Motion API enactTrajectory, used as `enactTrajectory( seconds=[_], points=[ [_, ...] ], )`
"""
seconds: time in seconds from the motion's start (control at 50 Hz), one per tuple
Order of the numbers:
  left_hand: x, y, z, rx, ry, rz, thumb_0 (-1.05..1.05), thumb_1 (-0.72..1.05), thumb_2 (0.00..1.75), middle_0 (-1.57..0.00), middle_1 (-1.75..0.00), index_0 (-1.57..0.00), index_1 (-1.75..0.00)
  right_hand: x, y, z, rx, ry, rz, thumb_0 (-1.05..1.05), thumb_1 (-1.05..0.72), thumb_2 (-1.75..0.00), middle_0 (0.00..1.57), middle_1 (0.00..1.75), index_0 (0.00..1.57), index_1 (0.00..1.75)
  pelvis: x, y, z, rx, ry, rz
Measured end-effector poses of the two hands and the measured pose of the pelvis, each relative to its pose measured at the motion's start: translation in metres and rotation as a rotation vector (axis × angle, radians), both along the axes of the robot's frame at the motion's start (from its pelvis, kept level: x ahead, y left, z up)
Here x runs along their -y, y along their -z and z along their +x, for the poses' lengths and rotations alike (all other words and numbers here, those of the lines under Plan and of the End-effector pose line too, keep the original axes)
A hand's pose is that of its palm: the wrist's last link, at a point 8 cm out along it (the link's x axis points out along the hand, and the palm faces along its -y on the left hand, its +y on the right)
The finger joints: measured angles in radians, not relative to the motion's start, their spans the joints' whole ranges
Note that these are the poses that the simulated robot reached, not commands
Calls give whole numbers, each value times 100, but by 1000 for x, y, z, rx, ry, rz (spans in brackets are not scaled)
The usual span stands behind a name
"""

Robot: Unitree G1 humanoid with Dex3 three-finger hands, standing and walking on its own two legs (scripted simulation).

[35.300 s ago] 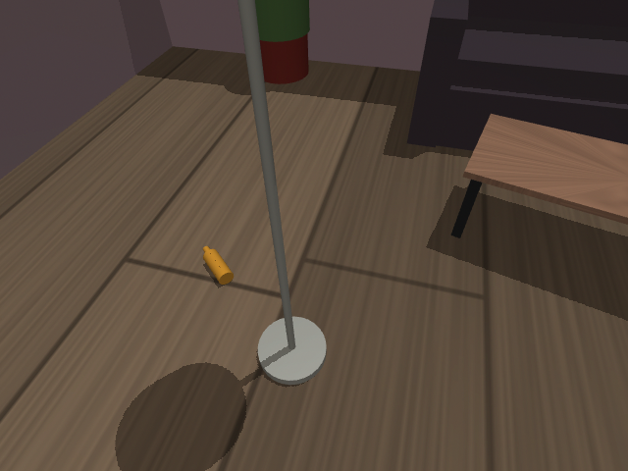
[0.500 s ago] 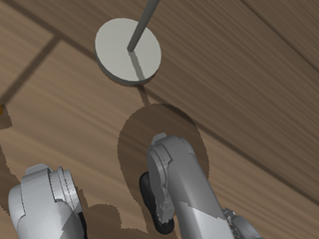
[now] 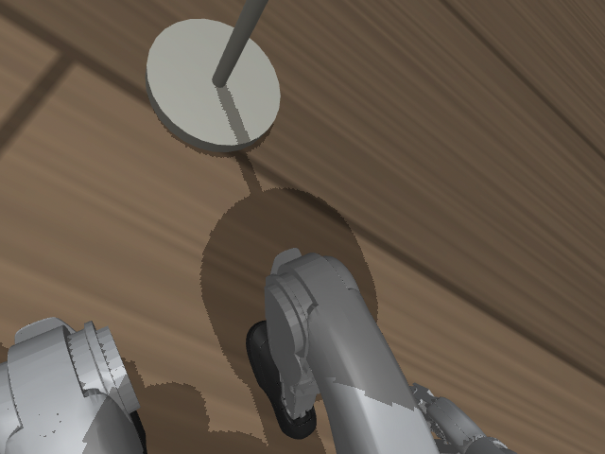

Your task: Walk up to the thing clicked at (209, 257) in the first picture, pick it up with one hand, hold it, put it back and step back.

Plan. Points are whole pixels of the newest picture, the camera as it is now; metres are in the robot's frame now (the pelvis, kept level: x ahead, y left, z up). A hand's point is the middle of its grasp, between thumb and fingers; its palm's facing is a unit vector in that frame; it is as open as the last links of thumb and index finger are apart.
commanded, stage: rest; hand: left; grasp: from above
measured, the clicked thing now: out of the picture +0.44 +0.39 -0.26
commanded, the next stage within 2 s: open in 0.62 s
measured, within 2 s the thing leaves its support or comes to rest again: rests again in 0.20 s
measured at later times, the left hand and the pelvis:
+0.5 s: hand out of the picture +0.44 +0.37 -0.24, palm faces -0.43 -0.16 -0.89, open 8.9 cm; pelvis +0.00 +0.00 +0.00, yaw -1 degrees
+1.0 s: hand out of the picture +0.44 +0.37 -0.24, palm faces -0.43 -0.15 -0.89, open 9.5 cm; pelvis -0.01 +0.00 +0.00, yaw -2 degrees
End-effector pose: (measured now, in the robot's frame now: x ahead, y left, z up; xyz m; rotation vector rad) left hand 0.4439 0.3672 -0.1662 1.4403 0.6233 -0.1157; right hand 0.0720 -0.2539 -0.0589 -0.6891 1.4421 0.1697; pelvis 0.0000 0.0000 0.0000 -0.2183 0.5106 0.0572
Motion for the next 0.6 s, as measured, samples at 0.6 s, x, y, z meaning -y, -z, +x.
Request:
enactTrajectory(
  seconds=[0.6],
  points=[
    [-1,14,2,3,-6,-2,-2,15,28,-82,-41,-87,-35,-11,-7,-1,-1,-59,24,0,-91,-90,20,30,20,30,-4,1,-2,23,10,-24]
  ],
)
